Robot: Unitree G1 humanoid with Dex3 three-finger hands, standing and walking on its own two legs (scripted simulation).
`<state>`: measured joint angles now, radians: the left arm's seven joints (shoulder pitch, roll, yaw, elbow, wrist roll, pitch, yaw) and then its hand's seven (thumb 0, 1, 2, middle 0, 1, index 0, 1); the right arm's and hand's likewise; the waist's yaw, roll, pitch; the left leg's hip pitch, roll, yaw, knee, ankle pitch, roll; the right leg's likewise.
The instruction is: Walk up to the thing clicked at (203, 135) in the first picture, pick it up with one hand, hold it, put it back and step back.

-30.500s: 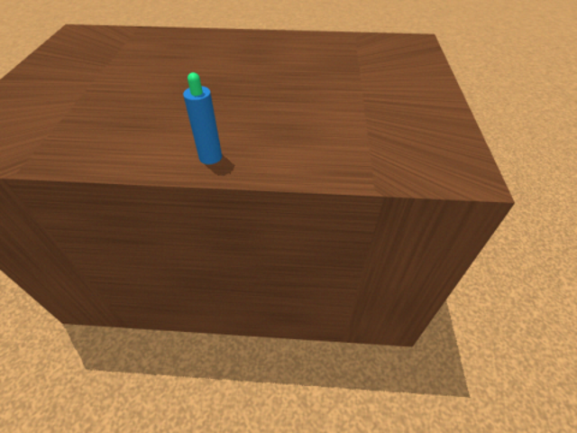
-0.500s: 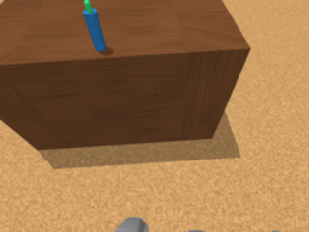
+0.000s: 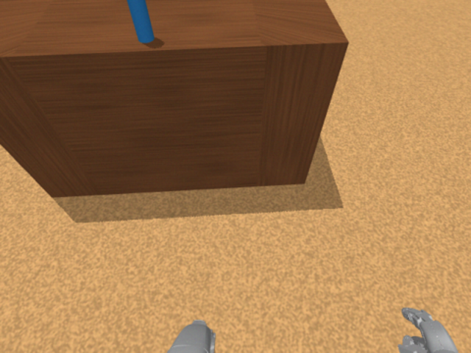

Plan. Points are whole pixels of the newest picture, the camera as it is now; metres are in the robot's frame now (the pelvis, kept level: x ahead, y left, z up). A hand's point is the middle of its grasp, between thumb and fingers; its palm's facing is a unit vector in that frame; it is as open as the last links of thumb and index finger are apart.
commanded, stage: step back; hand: left
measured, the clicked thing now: (137, 6) +0.99 +0.31 +0.10
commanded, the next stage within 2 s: stand in 1.08 s
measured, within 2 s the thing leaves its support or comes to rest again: neither
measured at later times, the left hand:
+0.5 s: hand out of the picture -0.01 +0.28 -0.13, palm faces +0.10 -0.91 -0.39, open 7.4 cm
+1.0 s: hand out of the picture +0.06 +0.30 -0.13, palm faces +0.10 -0.93 -0.36, open 7.4 cm
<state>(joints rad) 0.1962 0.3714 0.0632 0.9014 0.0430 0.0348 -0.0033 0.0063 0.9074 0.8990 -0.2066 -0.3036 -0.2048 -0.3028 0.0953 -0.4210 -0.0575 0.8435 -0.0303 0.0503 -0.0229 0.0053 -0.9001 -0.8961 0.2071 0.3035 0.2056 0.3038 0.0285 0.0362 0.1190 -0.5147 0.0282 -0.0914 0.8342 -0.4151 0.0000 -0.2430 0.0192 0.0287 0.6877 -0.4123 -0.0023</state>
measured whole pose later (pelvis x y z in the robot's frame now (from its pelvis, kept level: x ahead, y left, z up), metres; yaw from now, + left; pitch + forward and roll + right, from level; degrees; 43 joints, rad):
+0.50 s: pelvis -0.04 +0.00 +0.01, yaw +5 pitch -3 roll -1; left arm 0.21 0.38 0.06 1.01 0.04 -0.03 0.00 0.01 0.91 0.90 -0.21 -0.30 -0.20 -0.30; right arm 0.20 -0.35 -0.04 1.01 -0.03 0.02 0.02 0.01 -0.90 -0.90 0.21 0.30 0.21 0.30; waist 0.03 0.02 0.04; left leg -0.31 -0.01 -0.07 0.72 -0.43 0.00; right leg -0.23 -0.01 -0.04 0.57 -0.30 -0.02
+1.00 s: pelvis -0.01 +0.03 +0.02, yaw +5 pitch -2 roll +0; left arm 0.09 0.37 0.02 1.08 0.01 -0.02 0.01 0.01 0.91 0.90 -0.21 -0.30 -0.20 -0.30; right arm 0.05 -0.32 -0.03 1.08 -0.02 -0.01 0.00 0.01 -0.90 -0.90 0.21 0.30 0.21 0.30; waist 0.02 -0.01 0.06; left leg -0.20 0.00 0.00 0.49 -0.25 0.01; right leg -0.13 -0.04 -0.01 0.46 -0.28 0.03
